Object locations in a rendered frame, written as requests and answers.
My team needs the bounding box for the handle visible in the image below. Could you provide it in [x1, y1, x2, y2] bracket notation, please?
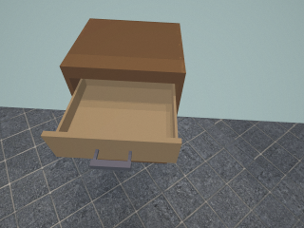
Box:
[89, 149, 132, 171]

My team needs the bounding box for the cabinet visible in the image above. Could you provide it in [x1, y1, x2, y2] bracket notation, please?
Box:
[59, 18, 186, 163]

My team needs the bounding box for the drawer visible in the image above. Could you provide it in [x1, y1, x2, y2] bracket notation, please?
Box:
[41, 79, 182, 163]

